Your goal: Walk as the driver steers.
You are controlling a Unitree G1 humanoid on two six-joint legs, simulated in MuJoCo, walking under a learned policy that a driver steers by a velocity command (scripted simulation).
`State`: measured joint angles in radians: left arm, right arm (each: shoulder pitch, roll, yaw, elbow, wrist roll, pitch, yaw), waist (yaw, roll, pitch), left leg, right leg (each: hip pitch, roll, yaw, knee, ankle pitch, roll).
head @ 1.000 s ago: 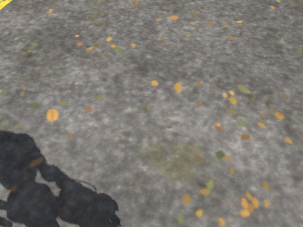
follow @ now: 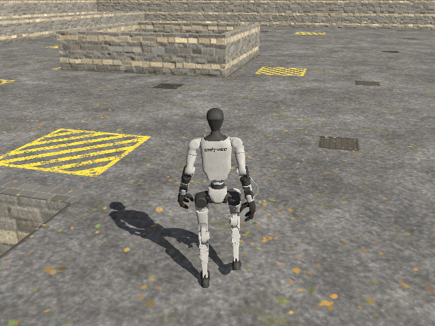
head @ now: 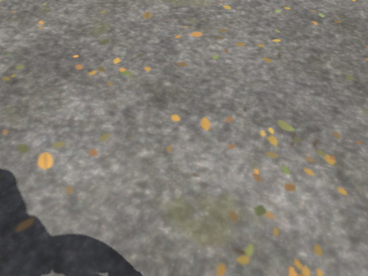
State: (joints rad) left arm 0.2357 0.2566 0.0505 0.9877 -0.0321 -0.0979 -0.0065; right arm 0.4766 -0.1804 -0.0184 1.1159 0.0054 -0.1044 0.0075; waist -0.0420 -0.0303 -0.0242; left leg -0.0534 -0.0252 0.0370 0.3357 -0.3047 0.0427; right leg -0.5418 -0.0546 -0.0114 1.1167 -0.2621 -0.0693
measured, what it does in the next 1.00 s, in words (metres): walks ahead: right foot, then left foot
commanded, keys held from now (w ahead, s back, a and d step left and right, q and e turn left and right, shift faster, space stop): w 0.52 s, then no key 0.48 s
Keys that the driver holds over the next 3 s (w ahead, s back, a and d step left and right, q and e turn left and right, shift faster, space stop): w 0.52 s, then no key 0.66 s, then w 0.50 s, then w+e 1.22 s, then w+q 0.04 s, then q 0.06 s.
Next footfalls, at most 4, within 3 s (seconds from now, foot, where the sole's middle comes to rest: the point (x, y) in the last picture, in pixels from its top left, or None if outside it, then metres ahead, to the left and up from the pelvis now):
0.28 right None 0.33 -0.14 -0.78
0.76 left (157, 256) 0.61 0.08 -0.78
1.08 right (223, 275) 0.53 -0.16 -0.78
1.92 right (212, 178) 0.96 -0.16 -0.78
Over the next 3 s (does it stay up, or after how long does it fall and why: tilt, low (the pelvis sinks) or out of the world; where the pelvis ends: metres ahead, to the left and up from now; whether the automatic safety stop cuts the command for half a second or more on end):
stays up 1.33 -0.27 -0.03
